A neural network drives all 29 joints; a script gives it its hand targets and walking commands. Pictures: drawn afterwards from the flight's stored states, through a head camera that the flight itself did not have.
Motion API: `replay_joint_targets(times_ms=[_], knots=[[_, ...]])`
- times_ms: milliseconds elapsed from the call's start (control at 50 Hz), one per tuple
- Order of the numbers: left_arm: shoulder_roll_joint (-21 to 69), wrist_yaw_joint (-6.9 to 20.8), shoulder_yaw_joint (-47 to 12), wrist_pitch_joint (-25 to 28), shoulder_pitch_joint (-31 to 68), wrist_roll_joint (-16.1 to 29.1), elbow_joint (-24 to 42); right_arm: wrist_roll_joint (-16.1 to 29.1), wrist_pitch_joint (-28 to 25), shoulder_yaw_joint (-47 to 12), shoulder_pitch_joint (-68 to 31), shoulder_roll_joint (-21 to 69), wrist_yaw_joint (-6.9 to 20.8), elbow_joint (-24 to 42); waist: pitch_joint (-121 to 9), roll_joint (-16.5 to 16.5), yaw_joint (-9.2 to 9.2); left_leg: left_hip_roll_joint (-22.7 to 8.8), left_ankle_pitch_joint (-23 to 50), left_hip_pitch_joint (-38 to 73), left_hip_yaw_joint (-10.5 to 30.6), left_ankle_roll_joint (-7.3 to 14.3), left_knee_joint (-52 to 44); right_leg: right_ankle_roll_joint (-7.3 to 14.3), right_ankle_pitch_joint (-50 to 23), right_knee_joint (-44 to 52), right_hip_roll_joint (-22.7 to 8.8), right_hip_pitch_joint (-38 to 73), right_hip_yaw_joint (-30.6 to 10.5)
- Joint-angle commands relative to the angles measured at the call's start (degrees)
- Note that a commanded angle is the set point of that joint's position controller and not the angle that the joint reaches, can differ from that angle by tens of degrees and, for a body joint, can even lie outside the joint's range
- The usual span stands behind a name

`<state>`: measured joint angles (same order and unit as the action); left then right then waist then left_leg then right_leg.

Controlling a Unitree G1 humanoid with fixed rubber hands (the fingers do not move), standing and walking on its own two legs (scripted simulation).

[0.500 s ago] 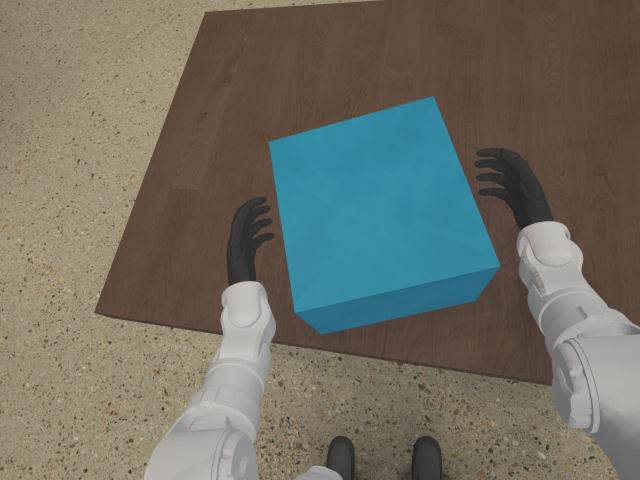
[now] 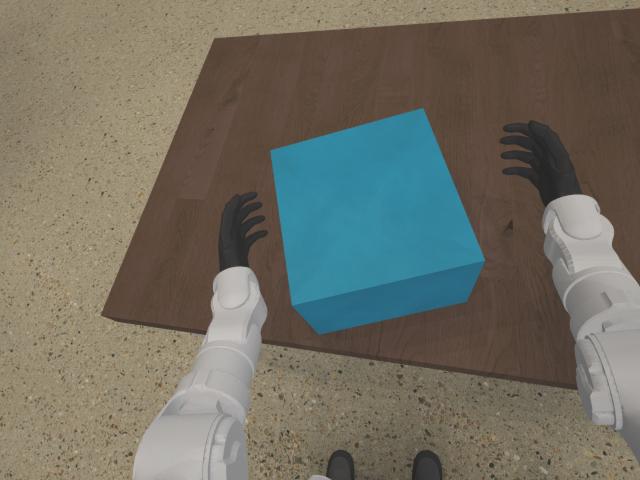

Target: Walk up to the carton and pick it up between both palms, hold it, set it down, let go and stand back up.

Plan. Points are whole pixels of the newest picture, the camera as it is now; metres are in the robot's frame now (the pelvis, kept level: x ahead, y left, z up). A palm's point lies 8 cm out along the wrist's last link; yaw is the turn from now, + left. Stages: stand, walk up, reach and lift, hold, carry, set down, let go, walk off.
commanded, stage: set down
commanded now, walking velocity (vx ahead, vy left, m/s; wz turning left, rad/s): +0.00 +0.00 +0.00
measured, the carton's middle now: (368, 226) +0.47 +0.04 -0.08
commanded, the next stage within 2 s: none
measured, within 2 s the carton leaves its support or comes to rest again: neither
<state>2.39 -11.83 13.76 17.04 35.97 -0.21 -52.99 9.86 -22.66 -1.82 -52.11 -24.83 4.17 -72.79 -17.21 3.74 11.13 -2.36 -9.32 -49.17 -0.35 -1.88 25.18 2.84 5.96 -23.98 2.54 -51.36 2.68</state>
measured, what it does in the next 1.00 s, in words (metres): shifts its weight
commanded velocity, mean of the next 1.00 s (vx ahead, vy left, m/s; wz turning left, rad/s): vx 0.00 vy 0.00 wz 0.00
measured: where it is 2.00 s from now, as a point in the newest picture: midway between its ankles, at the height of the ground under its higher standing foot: outside the picture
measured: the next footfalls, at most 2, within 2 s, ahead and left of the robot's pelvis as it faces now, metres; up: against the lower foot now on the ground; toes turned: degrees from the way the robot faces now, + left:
none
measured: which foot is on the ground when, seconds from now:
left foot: down 0.00-1.00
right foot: down 0.00-1.00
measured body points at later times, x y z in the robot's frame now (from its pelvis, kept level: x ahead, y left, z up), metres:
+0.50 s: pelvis -0.04 -0.02 -0.01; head +0.06 -0.07 +0.43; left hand +0.36 +0.19 +0.04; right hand +0.46 -0.21 +0.05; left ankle -0.01 +0.14 -0.72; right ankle +0.02 -0.08 -0.72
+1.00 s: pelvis -0.06 -0.03 -0.01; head +0.04 -0.08 +0.42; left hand +0.33 +0.20 +0.03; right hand +0.44 -0.21 +0.03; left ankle -0.01 +0.14 -0.72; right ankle +0.01 -0.08 -0.72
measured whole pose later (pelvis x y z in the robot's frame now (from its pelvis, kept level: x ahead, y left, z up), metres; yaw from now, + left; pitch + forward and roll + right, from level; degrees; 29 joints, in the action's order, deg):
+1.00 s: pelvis -0.06 -0.03 -0.01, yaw +0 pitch +23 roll +3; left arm -3.6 -12.0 10.4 4.0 39.8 7.2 -53.0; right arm 15.4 -6.9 -5.5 -53.8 -26.5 7.3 -68.8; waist -12.8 2.6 11.1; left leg -2.4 -9.9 -47.9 -0.4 -2.0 34.3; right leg 4.8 8.4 -36.5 2.5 -52.0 2.7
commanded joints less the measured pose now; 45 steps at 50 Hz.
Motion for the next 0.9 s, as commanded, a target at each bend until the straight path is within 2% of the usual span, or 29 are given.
replay_joint_targets(times_ms=[0,40,80,160,200,260,340,360,400,420,460,560,580,620,660,700,780,820,840,860,880], knots=[[-8.55,-0.11,-4.54,-0.11,26.67,10.64,16.37,3.05,1.03,-0.89,-33.28,-9.82,2.21,15.0,-50.42,-20.86,-1.56,2.59,23.96,2.9,-5.7,-0.96,5.82,-5.96,-40.96,-12.55,1.47,53.72,-2.64],[-8.41,-0.05,-4.66,-1.38,28.59,10.81,15.73,3.39,2.48,-0.85,-34.03,-9.98,2.71,13.48,-47.34,-20.34,-1.61,2.48,21.84,3.29,-5.32,-0.74,6.18,-5.87,-36.56,-11.98,1.38,51.9,-2.57],[-8.75,-0.2,-4.99,-2.66,27.84,11.19,16.43,4.48,3.49,-1.83,-33.66,-10.5,3.08,14.5,-46.89,-20.39,-1.52,2.48,21.77,4.24,-5.17,-0.56,6.4,-5.93,-35.89,-11.9,1.45,52.18,-2.72],[-9.98,-0.96,-5.87,-5.07,31.88,13.02,18.15,5.83,6.04,-2.09,-36.85,-11.42,3.77,16.01,-45.85,-19.45,-1.26,2.17,17.48,4.4,-5.15,-0.06,6.52,-5.63,-26.98,-11.04,1.54,49.99,-2.95],[-10.14,-1.04,-5.23,-6.25,30.74,12.73,17.01,6.11,7.57,-2.39,-34.91,-11.08,4.19,15.34,-43.12,-19.91,-1.14,2.24,15.39,4.7,-4.72,0.37,6.58,-5.49,-23.26,-10.6,1.28,48.95,-3.26],[-11.61,-1.68,-5.59,-7.88,33.55,14.26,19.03,6.33,9.38,-1.95,-37.46,-11.95,4.25,17.87,-44.16,-20.25,-1.46,2.08,13.5,4.27,-4.8,0.62,7.5,-5.36,-18.14,-10.09,1.26,48.49,-3.97],[-12.59,-2.19,-4.88,-9.69,34.89,14.12,18.35,5.99,11.85,-1.62,-37.86,-11.82,4.39,18.37,-42.11,-20.43,-1.45,2.21,11.02,3.88,-4.57,0.75,8.25,-5.08,-12.64,-9.56,0.87,47.56,-4.98],[-11.83,-2.15,-5.32,-10.2,32.46,14.17,18.01,6.1,12.3,-1.8,-35.32,-11.84,4.48,17.22,-40.66,-20.69,-1.95,2.02,10.69,3.94,-4.08,0.9,8.11,-4.98,-11.53,-9.52,0.73,48.15,-5.17],[-12.77,-2.07,-4.76,-10.65,33.68,14.37,18.04,6.24,12.83,-1.77,-36.58,-11.65,4.34,18.55,-40.52,-21.11,-1.71,2.09,10.33,3.28,-4.23,0.99,8.37,-5.16,-10.16,-9.17,0.54,48.13,-5.9],[-12.08,-1.89,-5.04,-11.0,30.72,14.17,17.28,6.56,13.1,-2.37,-33.31,-11.2,4.28,18.04,-39.51,-21.04,-2.18,1.97,10.78,4.02,-3.89,0.98,8.76,-4.95,-10.26,-9.16,0.3,48.79,-6.36],[-12.6,-1.63,-4.69,-11.23,30.28,14.09,16.69,6.61,13.55,-2.89,-32.57,-11.04,4.24,18.13,-37.88,-21.37,-1.94,1.96,9.95,3.19,-3.72,1.19,8.96,-5.06,-8.32,-9.16,0.12,49.36,-6.94],[-12.55,-0.57,-4.64,-11.22,26.86,13.56,13.37,6.18,13.81,-3.29,-28.34,-9.96,4.27,16.7,-32.72,-21.9,-3.09,1.87,8.59,1.88,-3.11,1.61,9.55,-4.71,-3.43,-8.57,-0.28,49.48,-7.72],[-13.05,-0.48,-4.48,-11.09,28.28,13.89,13.3,6.35,13.76,-3.95,-29.83,-9.97,4.38,18.14,-33.11,-22.0,-2.7,2.0,8.64,1.51,-3.2,1.55,10.07,-4.73,-2.06,-8.46,-0.23,49.27,-7.84],[-12.67,-0.05,-4.33,-11.08,25.41,13.35,10.3,6.35,14.01,-4.24,-26.24,-9.26,4.6,15.21,-29.34,-22.03,-2.92,1.8,7.38,1.21,-2.78,1.9,10.07,-4.4,2.23,-7.69,-0.66,48.03,-8.41],[-13.8,0.1,-3.91,-10.62,27.07,13.36,10.71,6.43,13.79,-4.03,-26.98,-9.14,4.62,15.66,-29.18,-21.43,-2.9,1.75,7.05,0.99,-2.9,1.76,10.75,-4.08,4.3,-7.51,-0.69,46.92,-8.35],[-14.11,0.45,-3.67,-10.38,25.87,13.09,9.21,6.16,13.7,-4.05,-25.14,-8.69,4.66,14.43,-28.32,-22.2,-3.32,1.95,6.65,0.05,-2.73,1.92,11.07,-4.04,6.47,-7.03,-1.04,47.04,-9.18],[-16.89,-0.2,-3.19,-9.53,33.05,14.63,9.35,5.43,13.74,-1.53,-31.05,-9.5,4.62,16.37,-30.82,-22.08,-2.97,1.86,2.97,-1.93,-3.02,2.05,12.29,-3.59,16.27,-6.51,-1.34,42.04,-9.31],[-17.41,-0.18,-3.36,-9.24,31.9,15.15,9.4,5.68,13.68,-1.36,-30.59,-9.01,4.48,18.03,-32.33,-22.25,-2.6,1.78,3.14,-1.97,-3.18,2.11,12.77,-3.49,16.94,-6.64,-1.48,42.1,-9.82],[-18.5,-0.35,-3.34,-9.1,34.81,15.92,9.08,5.46,13.64,-0.68,-33.44,-9.69,4.35,18.59,-32.89,-22.19,-2.45,1.74,1.78,-2.95,-3.22,2.15,13.21,-3.55,19.14,-6.75,-1.48,40.39,-9.8],[-17.77,-0.66,-4.14,-8.99,34.24,16.36,10.57,5.25,13.52,-0.14,-32.66,-9.8,4.38,18.79,-33.6,-21.97,-3.1,1.57,2.04,-2.26,-3.1,1.94,13.0,-3.36,18.37,-6.99,-1.24,40.37,-9.04],[-17.41,-0.46,-4.14,-8.99,30.7,16.14,9.68,5.37,13.48,-0.72,-29.9,-9.69,4.35,18.34,-33.81,-22.53,-2.98,1.55,2.72,-2.2,-3.12,2.0,13.24,-3.37,17.48,-7.22,-1.33,41.35,-9.52]])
